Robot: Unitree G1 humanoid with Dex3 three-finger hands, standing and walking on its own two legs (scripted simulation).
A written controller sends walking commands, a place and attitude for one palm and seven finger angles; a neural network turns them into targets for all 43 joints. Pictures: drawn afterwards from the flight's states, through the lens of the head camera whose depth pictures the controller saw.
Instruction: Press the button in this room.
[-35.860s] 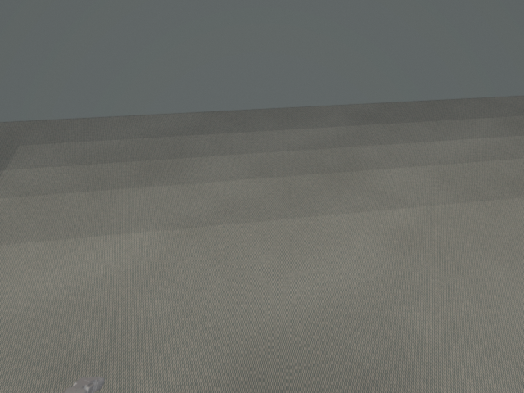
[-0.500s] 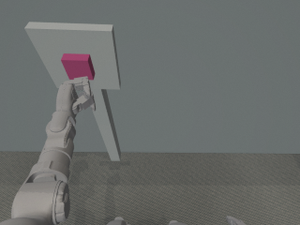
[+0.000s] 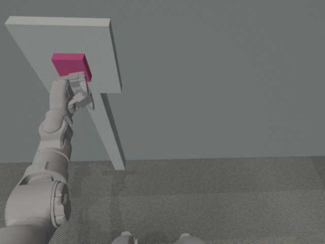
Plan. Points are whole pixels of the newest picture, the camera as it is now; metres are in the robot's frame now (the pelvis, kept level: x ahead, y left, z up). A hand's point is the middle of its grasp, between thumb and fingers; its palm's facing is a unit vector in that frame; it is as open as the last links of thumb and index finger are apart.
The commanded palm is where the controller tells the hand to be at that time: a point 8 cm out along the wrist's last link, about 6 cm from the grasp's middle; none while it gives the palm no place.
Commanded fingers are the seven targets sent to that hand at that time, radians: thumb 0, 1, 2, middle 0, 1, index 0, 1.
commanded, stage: press the button with the knuckle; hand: left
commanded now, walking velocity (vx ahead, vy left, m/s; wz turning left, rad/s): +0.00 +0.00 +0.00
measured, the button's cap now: (73, 66) +0.52 +0.20 +0.12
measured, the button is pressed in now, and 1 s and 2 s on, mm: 4 13 0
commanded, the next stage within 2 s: hold the button down briefly in 0.58 s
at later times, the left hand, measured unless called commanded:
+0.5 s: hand (89, 93) +0.47 +0.17 +0.08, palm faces +0.00 -1.00 -0.03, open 3.0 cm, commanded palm +0.47 +0.21 +0.09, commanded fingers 0.00 0.90 0.90 -1.30 -1.50 -1.30 -1.50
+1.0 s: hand (88, 92) +0.47 +0.17 +0.08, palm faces +0.00 -1.00 -0.04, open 3.1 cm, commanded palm +0.48 +0.21 +0.09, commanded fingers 0.00 0.90 0.90 -1.30 -1.50 -1.30 -1.50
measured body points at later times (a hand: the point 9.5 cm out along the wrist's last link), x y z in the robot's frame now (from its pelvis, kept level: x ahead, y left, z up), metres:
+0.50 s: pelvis -0.02 +0.00 -0.01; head +0.07 +0.02 +0.43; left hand +0.47 +0.22 +0.08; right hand +0.01 -0.26 -0.12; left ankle +0.02 +0.10 -0.69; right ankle -0.01 -0.10 -0.69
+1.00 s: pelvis -0.03 +0.00 -0.01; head +0.07 +0.02 +0.42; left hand +0.47 +0.22 +0.09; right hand -0.03 -0.26 -0.12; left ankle +0.02 +0.10 -0.69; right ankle -0.01 -0.10 -0.69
